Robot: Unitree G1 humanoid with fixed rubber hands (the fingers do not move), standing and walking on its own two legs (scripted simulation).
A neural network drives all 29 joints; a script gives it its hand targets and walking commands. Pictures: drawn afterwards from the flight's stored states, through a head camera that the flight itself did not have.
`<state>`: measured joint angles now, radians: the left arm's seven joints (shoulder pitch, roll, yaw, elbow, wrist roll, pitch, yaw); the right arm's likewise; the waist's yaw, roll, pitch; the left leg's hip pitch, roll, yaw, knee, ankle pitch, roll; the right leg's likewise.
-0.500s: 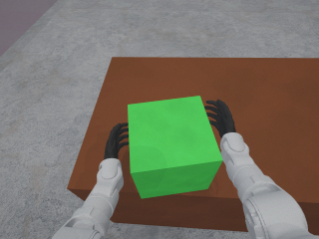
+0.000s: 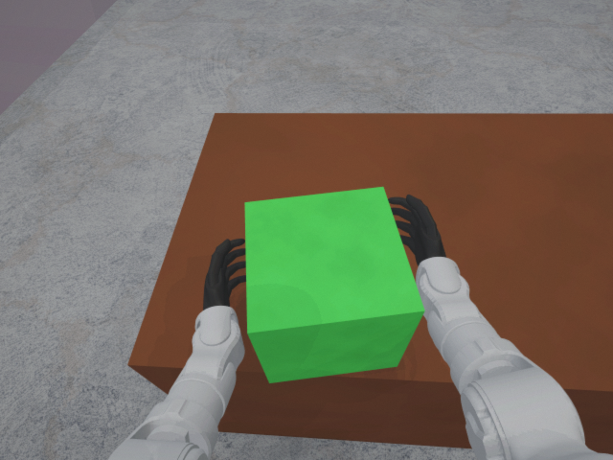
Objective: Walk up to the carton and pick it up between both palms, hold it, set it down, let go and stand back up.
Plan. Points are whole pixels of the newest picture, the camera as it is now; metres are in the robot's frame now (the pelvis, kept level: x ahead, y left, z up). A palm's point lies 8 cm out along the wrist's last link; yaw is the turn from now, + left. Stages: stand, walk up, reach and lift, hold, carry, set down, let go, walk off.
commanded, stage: reach and lift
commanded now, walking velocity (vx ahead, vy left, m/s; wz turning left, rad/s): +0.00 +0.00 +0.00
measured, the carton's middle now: (324, 288) +0.38 +0.01 -0.03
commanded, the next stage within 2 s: none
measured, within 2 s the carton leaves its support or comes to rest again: leaves its support in 1.12 s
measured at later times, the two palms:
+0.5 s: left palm (218, 304) +0.33 +0.16 +0.00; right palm (423, 250) +0.41 -0.12 +0.03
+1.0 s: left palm (218, 305) +0.33 +0.16 +0.00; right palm (423, 250) +0.41 -0.12 +0.03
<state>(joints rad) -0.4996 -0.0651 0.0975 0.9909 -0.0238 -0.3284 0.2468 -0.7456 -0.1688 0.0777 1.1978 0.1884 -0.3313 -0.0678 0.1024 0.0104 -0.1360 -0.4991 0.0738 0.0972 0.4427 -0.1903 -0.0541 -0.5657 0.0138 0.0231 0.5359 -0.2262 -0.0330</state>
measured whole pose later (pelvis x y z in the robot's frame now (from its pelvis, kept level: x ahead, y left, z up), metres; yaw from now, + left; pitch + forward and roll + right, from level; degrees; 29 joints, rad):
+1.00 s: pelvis +0.00 +0.00 +0.00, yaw +0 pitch +15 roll +2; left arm -0.47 -0.11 0.18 1.02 -0.02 -0.36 0.25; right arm -0.75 -0.13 -0.03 1.20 0.00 -0.31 -0.07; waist 0.10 0.03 -0.16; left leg -0.50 0.07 0.10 0.44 -0.19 -0.05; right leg -0.57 0.01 0.02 0.54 -0.23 -0.03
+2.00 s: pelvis -0.03 +0.01 +0.00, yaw +0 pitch +8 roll +1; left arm -0.48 -0.09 0.18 0.67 -0.02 0.12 0.22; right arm -0.76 -0.12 -0.03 1.00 0.07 0.03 -0.12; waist 0.10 0.01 -0.22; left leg -0.41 0.07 0.09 0.44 -0.17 -0.05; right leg -0.46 0.01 0.02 0.51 -0.19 -0.02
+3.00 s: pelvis -0.03 +0.02 +0.01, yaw +0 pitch +4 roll +1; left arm -0.60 -0.01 0.18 0.58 -0.02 0.41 0.17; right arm -0.84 -0.12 -0.03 0.88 0.12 0.30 -0.20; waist 0.03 0.02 -0.22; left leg -0.34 0.06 0.09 0.44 -0.17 -0.03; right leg -0.37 0.00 0.02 0.47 -0.17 0.00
